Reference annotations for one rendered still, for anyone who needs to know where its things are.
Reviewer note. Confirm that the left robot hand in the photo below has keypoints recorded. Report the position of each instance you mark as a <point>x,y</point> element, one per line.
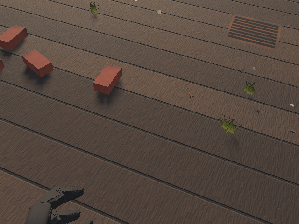
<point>41,212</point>

